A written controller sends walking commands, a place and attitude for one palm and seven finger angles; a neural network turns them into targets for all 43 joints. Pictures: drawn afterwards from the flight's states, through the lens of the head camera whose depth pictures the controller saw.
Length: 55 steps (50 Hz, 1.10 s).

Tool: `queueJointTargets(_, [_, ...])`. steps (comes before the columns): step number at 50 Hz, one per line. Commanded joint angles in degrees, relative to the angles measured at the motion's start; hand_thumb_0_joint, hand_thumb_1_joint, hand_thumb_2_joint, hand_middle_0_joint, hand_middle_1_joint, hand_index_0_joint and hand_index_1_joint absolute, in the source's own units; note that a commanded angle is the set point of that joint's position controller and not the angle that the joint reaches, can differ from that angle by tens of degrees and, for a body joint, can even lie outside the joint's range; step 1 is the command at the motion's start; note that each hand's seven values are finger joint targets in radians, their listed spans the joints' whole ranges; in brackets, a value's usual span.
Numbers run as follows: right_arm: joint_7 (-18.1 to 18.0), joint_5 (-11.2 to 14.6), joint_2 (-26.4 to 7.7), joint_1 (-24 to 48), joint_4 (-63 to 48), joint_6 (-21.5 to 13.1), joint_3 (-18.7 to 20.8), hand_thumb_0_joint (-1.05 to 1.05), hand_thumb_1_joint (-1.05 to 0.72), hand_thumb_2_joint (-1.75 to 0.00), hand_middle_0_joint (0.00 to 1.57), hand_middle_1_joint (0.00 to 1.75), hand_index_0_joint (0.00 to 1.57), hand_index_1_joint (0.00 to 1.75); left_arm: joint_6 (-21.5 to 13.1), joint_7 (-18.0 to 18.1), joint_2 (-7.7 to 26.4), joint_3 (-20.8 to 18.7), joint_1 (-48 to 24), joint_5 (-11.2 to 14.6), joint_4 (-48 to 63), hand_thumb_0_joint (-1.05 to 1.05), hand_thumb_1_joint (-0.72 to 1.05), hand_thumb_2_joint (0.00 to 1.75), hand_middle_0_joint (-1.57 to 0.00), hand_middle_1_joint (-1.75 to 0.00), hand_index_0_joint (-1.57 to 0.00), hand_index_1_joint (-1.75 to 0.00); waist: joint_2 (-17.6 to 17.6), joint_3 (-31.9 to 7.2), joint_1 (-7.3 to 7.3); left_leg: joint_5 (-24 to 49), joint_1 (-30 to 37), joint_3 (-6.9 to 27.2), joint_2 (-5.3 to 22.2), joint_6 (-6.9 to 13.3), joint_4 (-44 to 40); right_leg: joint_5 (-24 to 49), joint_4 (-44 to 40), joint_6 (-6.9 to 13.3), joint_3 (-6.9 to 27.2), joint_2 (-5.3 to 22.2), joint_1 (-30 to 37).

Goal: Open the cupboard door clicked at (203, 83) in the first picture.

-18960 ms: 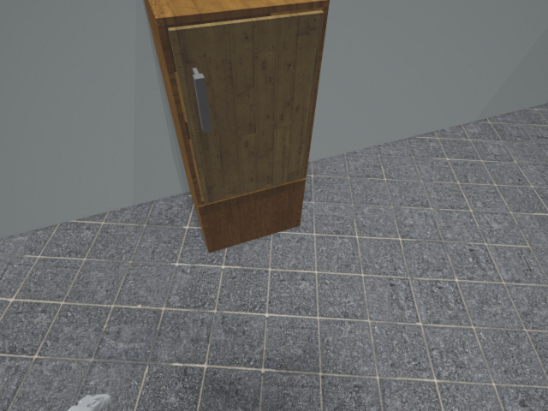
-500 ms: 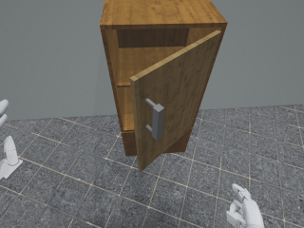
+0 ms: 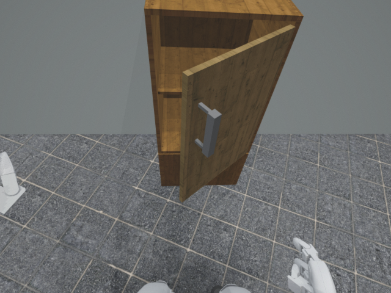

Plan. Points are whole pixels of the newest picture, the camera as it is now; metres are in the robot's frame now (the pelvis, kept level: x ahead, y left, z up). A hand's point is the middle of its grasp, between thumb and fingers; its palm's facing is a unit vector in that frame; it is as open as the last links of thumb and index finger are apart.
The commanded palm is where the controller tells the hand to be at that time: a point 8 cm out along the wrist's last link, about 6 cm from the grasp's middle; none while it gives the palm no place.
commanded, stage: step back with the hand held close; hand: left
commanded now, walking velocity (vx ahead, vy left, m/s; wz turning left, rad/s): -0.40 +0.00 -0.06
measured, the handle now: (205, 130) +0.50 +0.01 +0.01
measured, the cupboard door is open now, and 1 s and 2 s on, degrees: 38 38 38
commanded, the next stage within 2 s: stop stepping back and stand still in 0.64 s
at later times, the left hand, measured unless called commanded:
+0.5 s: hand out of the picture +0.17 +0.26 +0.18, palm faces +0.33 -0.78 -0.53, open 7.5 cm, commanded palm +0.09 +0.30 +0.20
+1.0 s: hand out of the picture +0.00 +0.19 +0.20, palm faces +0.32 -0.81 -0.49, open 7.5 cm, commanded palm -0.03 +0.24 +0.20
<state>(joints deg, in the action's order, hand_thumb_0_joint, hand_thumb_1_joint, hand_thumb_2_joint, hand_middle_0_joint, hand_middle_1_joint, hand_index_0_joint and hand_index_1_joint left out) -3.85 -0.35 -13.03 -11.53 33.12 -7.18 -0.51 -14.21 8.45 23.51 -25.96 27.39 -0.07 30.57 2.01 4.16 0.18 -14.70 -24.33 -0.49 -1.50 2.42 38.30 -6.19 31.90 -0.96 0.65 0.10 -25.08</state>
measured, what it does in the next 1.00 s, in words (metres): walks backwards: left foot, then right foot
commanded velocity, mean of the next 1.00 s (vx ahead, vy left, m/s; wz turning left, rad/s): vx -0.19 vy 0.05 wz -0.04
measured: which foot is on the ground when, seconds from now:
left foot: down 0.00-0.28, up 0.30-0.40, down 0.42-0.86, up 0.88-1.00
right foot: down 0.00-0.44, up 0.46-0.86, down 0.88-1.00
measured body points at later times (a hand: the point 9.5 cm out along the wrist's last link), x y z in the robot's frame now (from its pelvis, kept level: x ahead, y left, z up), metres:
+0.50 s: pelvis -0.06 +0.00 +0.02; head -0.01 +0.04 +0.47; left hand +0.14 +0.30 +0.21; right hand +0.14 -0.24 -0.04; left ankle -0.03 +0.07 -0.72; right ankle -0.06 -0.12 -0.69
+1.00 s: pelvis -0.20 -0.05 +0.02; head -0.20 -0.02 +0.47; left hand -0.02 +0.23 +0.23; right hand -0.07 -0.29 -0.06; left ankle -0.16 +0.08 -0.66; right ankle -0.29 -0.12 -0.72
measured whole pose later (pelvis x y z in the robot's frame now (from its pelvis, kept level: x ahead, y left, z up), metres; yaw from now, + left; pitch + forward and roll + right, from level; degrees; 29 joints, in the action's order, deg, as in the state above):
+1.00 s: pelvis -0.20 -0.05 +0.02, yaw -6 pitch +4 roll +3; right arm -2.7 -0.5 -11.4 -14.3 38.2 -6.5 -1.7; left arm -11.2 8.0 27.5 -25.0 36.1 2.7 35.4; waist 6.4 -4.7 1.9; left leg -14.8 -33.6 -1.8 -0.6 -1.9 53.7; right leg -19.9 24.5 2.9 0.5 -0.1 -8.7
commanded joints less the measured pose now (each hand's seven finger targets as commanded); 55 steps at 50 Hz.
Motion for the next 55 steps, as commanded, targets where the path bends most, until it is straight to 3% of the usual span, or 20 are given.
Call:
queueJointTargets(1, [-1.2, 0.4, -8.6, 5.3, -9.2, -3.1, 4.3, 0.0, -0.9, -0.9, 0.2, 0.3, 0.2, 0.3, -3.7, 1.0, 11.0, -9.5, 1.7, -0.2, 12.2, 0.0, 0.9, 0.9, -0.2, -0.3, -0.2, -0.3, -12.6, -12.4, 0.92, -19.6, -21.2, 12.9, 11.4, 4.7, -23.2, 1.4, 13.6, -0.4, 1.4, -3.2, 27.9])
queueJointTargets(4, [-1.1, -0.6, -8.6, 5.7, -9.6, -3.5, 5.2, 0.0, -0.9, -0.9, 0.2, 0.3, 0.2, 0.3, -4.3, 0.6, 11.0, -10.4, 1.7, -0.9, 13.4, 0.0, 0.9, 0.9, -0.2, -0.3, -0.2, -0.3, -13.5, -10.3, 0.96, -25.5, -28.7, 16.8, 17.0, 8.0, -27.3, -8.1, 22.6, -0.8, 2.2, -5.8, 31.7])
queueJointTargets(8, [-0.8, -1.0, -7.4, 5.7, -7.6, -5.1, 4.9, 0.0, -0.9, -0.9, 0.2, 0.3, 0.2, 0.3, -4.4, 0.4, 9.6, -7.8, 1.8, 0.3, 12.3, 0.0, 0.9, 0.9, -0.2, -0.3, -0.2, -0.3, -6.7, -7.1, 0.48, -6.4, -10.2, 11.7, 12.3, 4.6, -15.8, -7.0, 4.7, 1.5, 6.0, -2.6, 15.4])
queueJointTargets(12, [-0.3, -1.0, -6.0, 5.5, -4.0, -4.2, 4.0, 0.0, -0.9, -0.9, 0.2, 0.3, 0.2, 0.3, -4.3, 0.7, 11.7, -4.9, -2.3, 1.0, 11.6, 0.0, 0.9, 0.9, -0.2, -0.3, -0.2, -0.3, -3.6, -15.7, -1.09, 16.9, 11.1, 0.5, 3.3, -2.9, -3.1, 26.3, -7.8, 5.3, 16.0, 9.0, 7.0])
queueJointTargets(16, [-1.1, 0.9, -4.7, 7.9, -6.1, -3.0, 4.6, 0.0, -0.9, -0.9, 0.2, 0.3, 0.2, 0.3, -2.8, 0.5, 14.9, -8.0, 2.1, 1.5, 10.5, 0.0, 0.9, 0.9, -0.2, -0.3, -0.2, -0.3, 9.0, -15.9, 0.79, -5.1, 7.8, -0.6, -1.6, -3.0, 7.8, 25.8, -13.2, 6.8, 15.3, 12.8, 8.0])
queueJointTargets(19, [-1.5, 0.3, -4.1, 8.9, -6.7, -1.1, 3.0, 0.0, -0.9, -0.9, 0.2, 0.3, 0.2, 0.3, -1.5, 0.1, 14.9, -9.1, 3.6, 1.7, 11.0, 0.0, 0.9, 0.9, -0.2, -0.3, -0.2, -0.3, 3.2, -10.6, 0.09, -0.7, 4.4, 1.0, 0.4, -3.2, -7.5, 30.6, -8.4, 6.7, 11.4, 9.5, 11.4])
queueJointTargets(21, [-2.1, 0.4, -6.4, 8.5, -7.0, -0.2, 3.7, 0.0, -0.9, -0.9, 0.2, 0.3, 0.2, 0.3, -1.3, -0.2, 14.5, -8.7, 2.7, 1.9, 12.7, 0.0, 0.9, 0.9, -0.2, -0.3, -0.2, -0.3, -12.7, -13.2, 0.4, 41.9, 13.8, 9.1, 8.9, -1.7, -18.8, 13.0, 2.8, -0.2, 1.7, -2.5, 8.9])
queueJointTargets(22, [-1.8, -0.1, -5.9, 8.0, -7.1, -0.8, 4.3, 0.0, -0.9, -0.9, 0.2, 0.3, 0.2, 0.3, -1.3, -0.5, 14.9, -7.6, 2.3, 1.7, 13.3, 0.0, 0.9, 0.9, -0.2, -0.3, -0.2, -0.3, -18.1, -15.0, 0.46, 57.6, 18.3, 13.6, 15.8, -0.1, -20.1, -12.4, 11.6, 0.0, 1.1, -4.3, 5.4])
queueJointTargets(26, [0.1, -0.3, -6.1, 3.9, -6.5, -4.0, 4.7, 0.0, -0.9, -0.9, 0.2, 0.3, 0.2, 0.3, -1.7, -1.2, 12.0, -5.5, 5.8, 3.0, 17.5, 0.0, 0.9, 0.9, -0.2, -0.3, -0.2, -0.3, -12.7, -19.9, 1.26, 62.8, 26.7, 9.1, 18.7, 1.9, -16.5, -22.8, 23.5, 0.3, 3.5, -3.2, -0.8])
queueJointTargets(29, [0.7, 0.3, -6.1, 4.7, -6.3, -4.4, 4.7, 0.0, -0.9, -0.9, 0.2, 0.3, 0.2, 0.3, 1.0, -1.1, 10.4, -4.4, 7.8, 3.1, 16.9, 0.0, 0.9, 0.9, -0.2, -0.3, -0.2, -0.3, -8.5, -19.4, 0.82, 50.8, 27.4, 6.3, 17.1, 3.3, -18.5, -18.3, 24.5, -0.6, 0.8, -3.3, -1.4])
queueJointTargets(36, [-1.2, -1.1, -6.0, 8.2, -5.6, -4.7, 3.1, 0.0, -0.9, -0.9, 0.2, 0.3, 0.2, 0.3, 3.4, 0.9, 12.1, -5.6, 1.5, 4.1, 14.4, 0.0, 0.9, 0.9, -0.2, -0.3, -0.2, -0.3, -12.9, -12.9, 0.4, -0.2, 9.4, 7.7, 16.9, 4.7, -32.7, -21.3, 19.7, 0.0, -1.9, -3.2, 9.1])
queueJointTargets(41, [-0.2, -0.6, -5.5, 7.7, -7.1, -3.8, 2.5, 0.0, -0.9, -0.9, 0.2, 0.3, 0.2, 0.3, 2.9, 1.4, 12.4, -5.5, 5.7, 4.1, 16.4, 0.0, 0.9, 0.9, -0.2, -0.3, -0.2, -0.3, -17.1, -13.3, 0.89, -16.2, 3.2, -0.8, 6.9, -2.6, -28.5, -21.2, -9.6, 3.3, -8.2, -4.7, 21.9])
queueJointTargets(42, [0.0, -0.6, -5.0, 6.9, -7.1, -3.0, 2.6, 0.0, -0.9, -0.9, 0.2, 0.3, 0.2, 0.3, 2.5, 1.5, 14.7, -7.1, 7.3, 3.7, 17.6, 0.0, 0.9, 0.9, -0.2, -0.3, -0.2, -0.3, -9.5, -14.0, 0.14, -13.2, 6.5, -4.5, 2.2, -4.6, -17.0, -19.7, -18.4, 5.5, -3.0, 0.9, 17.4])
queueJointTargets(43, [0.4, -0.7, -4.1, 7.0, -6.7, -2.2, 2.1, 0.0, -0.9, -0.9, 0.2, 0.3, 0.2, 0.3, 1.5, 1.2, 16.0, -7.4, 8.0, 3.6, 18.2, 0.0, 0.9, 0.9, -0.2, -0.3, -0.2, -0.3, 4.0, -11.9, 0.89, -6.1, 9.3, -2.8, -0.4, -5.0, 4.4, -24.0, -26.8, 9.4, 14.1, 14.3, 4.1])
queueJointTargets(44, [0.3, -1.1, -5.1, 8.0, -6.4, -1.9, 1.7, 0.0, -0.9, -0.9, 0.2, 0.3, 0.2, 0.3, 0.7, 1.4, 18.9, -9.7, 7.0, 3.5, 19.8, 0.0, 0.9, 0.9, -0.2, -0.3, -0.2, -0.3, 9.3, -8.3, 2.42, -6.3, 0.0, 1.0, -1.3, -4.9, 20.9, -18.4, -28.5, 12.7, 24.7, 22.7, -1.1])
queueJointTargets(45, [0.6, -1.5, -5.1, 6.3, -5.9, -2.3, 1.2, 0.0, -0.9, -0.9, 0.2, 0.3, 0.2, 0.3, -0.4, 2.2, 20.9, -11.7, 3.4, 3.4, 21.5, 0.0, 0.9, 0.9, -0.2, -0.3, -0.2, -0.3, 9.4, -7.8, 0.78, -5.8, -10.0, 2.8, 1.0, -4.9, 26.8, -6.1, -25.0, 14.2, 22.9, 24.8, 3.3])
queueJointTargets(46, [1.4, -1.3, -5.0, 3.6, -5.3, -2.9, 1.2, 0.0, -0.9, -0.9, 0.2, 0.3, 0.2, 0.3, -0.9, 1.9, 19.7, -11.2, 1.1, 3.0, 18.9, 0.0, 0.9, 0.9, -0.2, -0.3, -0.2, -0.3, 13.2, -11.3, -0.42, -3.8, -14.1, 4.4, 4.0, -5.2, 27.6, -5.5, -21.3, 13.8, 20.9, 23.7, 9.9])
queueJointTargets(47, [0.9, 0.3, -5.4, 2.8, -4.4, -2.7, 2.4, 0.0, -0.9, -0.9, 0.2, 0.3, 0.2, 0.3, -0.9, 0.8, 15.2, -7.5, -2.2, 3.3, 17.1, 0.0, 0.9, 0.9, -0.2, -0.3, -0.2, -0.3, 7.7, -13.1, -1.28, 0.2, -12.2, 2.3, 2.4, -4.8, 24.5, 5.6, -15.8, 8.3, 10.6, 14.9, 16.2])
queueJointTargets(50, [-1.1, 0.4, -4.5, 3.6, -3.8, -2.6, 1.8, 0.0, -0.9, -0.9, 0.2, 0.3, 0.2, 0.3, 0.3, 1.7, 11.9, -5.6, 2.1, 2.0, 5.2, 0.0, 0.9, 0.9, -0.2, -0.3, -0.2, -0.3, -1.4, -9.5, -1.06, -0.7, -4.4, -2.8, 2.9, -2.6, 6.5, 19.1, -10.7, 7.8, 7.9, 14.7, 16.5])
queueJointTargets(55, [-2.2, 0.4, -6.2, 1.2, -3.5, -3.3, 2.9, 0.0, -0.9, -0.9, 0.2, 0.3, 0.2, 0.3, 1.0, 1.5, 9.7, -3.1, -0.2, 2.0, -0.4, 0.0, 0.9, 0.9, -0.2, -0.3, -0.2, -0.3, 5.6, -7.4, -0.48, 0.9, 10.2, -5.6, 1.8, 0.6, -13.2, 8.8, -7.6, 3.4, 5.6, 10.5, 14.0])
